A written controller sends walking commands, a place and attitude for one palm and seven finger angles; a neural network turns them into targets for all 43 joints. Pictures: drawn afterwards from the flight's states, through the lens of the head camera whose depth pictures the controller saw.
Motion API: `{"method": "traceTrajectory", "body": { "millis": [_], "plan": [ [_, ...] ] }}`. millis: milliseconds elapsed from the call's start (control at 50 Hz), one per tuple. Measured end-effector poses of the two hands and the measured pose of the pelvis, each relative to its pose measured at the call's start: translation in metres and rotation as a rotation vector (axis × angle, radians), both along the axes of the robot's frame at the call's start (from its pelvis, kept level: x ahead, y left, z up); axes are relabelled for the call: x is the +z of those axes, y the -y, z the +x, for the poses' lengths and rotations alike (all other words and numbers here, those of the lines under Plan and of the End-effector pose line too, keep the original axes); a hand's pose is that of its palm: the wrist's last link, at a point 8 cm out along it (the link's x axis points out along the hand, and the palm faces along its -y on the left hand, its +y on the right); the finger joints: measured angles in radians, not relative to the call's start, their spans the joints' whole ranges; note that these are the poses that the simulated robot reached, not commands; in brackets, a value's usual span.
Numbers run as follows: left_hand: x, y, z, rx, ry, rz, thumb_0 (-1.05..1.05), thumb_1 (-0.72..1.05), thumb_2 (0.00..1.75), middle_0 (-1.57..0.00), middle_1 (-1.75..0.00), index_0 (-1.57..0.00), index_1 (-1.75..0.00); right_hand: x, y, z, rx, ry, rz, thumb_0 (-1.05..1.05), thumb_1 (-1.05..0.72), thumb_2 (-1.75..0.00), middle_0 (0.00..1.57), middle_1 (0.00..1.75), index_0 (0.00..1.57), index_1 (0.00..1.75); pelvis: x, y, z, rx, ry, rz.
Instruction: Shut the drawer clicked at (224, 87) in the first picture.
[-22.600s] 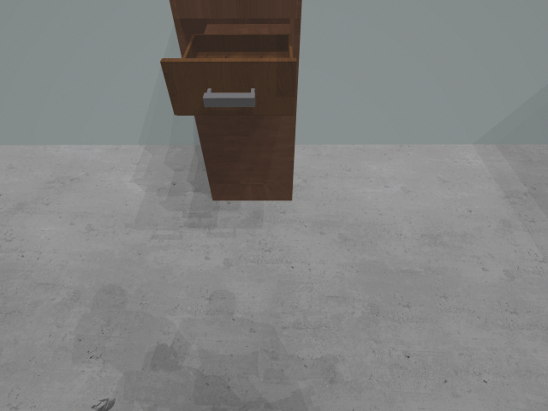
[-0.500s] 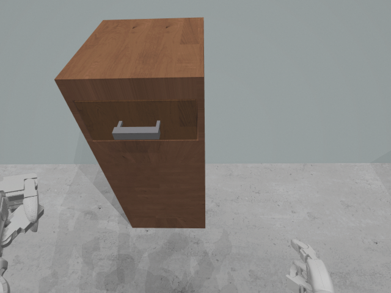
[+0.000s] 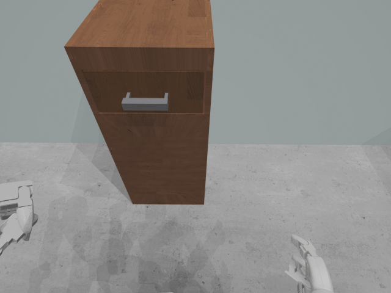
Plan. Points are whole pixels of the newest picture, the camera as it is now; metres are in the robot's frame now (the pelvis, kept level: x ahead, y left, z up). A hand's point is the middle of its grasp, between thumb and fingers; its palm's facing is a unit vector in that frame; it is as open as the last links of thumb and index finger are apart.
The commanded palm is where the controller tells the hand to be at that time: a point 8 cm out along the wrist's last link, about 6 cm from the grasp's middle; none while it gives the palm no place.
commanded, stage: step back with the hand held close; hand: left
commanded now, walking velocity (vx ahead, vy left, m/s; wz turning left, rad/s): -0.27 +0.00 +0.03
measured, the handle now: (146, 99) +0.64 +0.20 +0.01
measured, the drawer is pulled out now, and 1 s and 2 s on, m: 0.00 0.00 0.00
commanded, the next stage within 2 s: stop stepping back and stand still in 0.52 s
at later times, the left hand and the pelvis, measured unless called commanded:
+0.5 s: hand out of the picture +0.12 +0.25 +0.17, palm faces +0.35 -0.81 -0.47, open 3.3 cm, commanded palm +0.06 +0.28 +0.19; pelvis -0.08 +0.00 +0.00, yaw -1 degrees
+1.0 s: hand out of the picture +0.04 +0.27 +0.15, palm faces +0.44 -0.82 -0.37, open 3.3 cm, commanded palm -0.02 +0.30 +0.19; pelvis -0.15 +0.02 +0.00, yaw +0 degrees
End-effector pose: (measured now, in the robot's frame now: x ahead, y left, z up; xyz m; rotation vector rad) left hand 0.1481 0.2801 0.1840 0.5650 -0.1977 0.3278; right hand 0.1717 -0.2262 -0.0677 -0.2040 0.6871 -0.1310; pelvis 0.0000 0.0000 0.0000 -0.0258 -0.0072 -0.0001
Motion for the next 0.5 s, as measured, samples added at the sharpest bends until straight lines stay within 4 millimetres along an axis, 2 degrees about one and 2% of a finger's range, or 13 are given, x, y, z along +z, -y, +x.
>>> {"method": "traceTrajectory", "body": {
  "millis": [100,180,320,420,500],
  "plan": [
    [-0.005,0.002,-0.019,0.003,0.024,-0.034,0.02,0.89,0.89,-1.41,-1.59,-1.41,-1.60,-0.001,-0.002,-0.020,0.025,-0.014,-0.021,0.01,-0.90,-0.90,0.20,0.30,0.20,0.30,-0.001,0.000,-0.017,0.011,-0.001,-0.010],
    [-0.004,0.003,-0.026,-0.033,0.079,-0.052,0.02,0.89,0.89,-1.41,-1.59,-1.41,-1.60,-0.002,0.001,-0.039,0.020,-0.043,-0.062,0.01,-0.90,-0.90,0.20,0.30,0.20,0.30,-0.003,-0.004,-0.029,0.011,-0.002,-0.020],
    [0.007,-0.013,-0.035,-0.068,0.118,0.037,0.02,0.88,0.89,-1.41,-1.59,-1.41,-1.60,0.000,0.002,-0.070,-0.025,-0.062,-0.093,0.02,-0.90,-0.90,0.20,0.30,0.20,0.30,-0.004,-0.011,-0.048,0.041,-0.007,-0.058],
    [0.016,-0.019,-0.056,-0.040,0.118,0.053,0.02,0.89,0.89,-1.41,-1.59,-1.41,-1.60,0.003,-0.006,-0.081,-0.007,-0.063,-0.064,0.02,-0.90,-0.90,0.20,0.30,0.20,0.30,0.002,-0.008,-0.059,0.024,-0.068,-0.058],
    [0.007,-0.006,-0.069,-0.067,0.087,0.018,0.02,0.89,0.90,-1.41,-1.59,-1.41,-1.60,-0.002,-0.009,-0.084,0.033,-0.045,-0.041,0.01,-0.90,-0.90,0.20,0.30,0.20,0.30,-0.002,-0.003,-0.078,-0.019,-0.112,-0.024]
  ]
}}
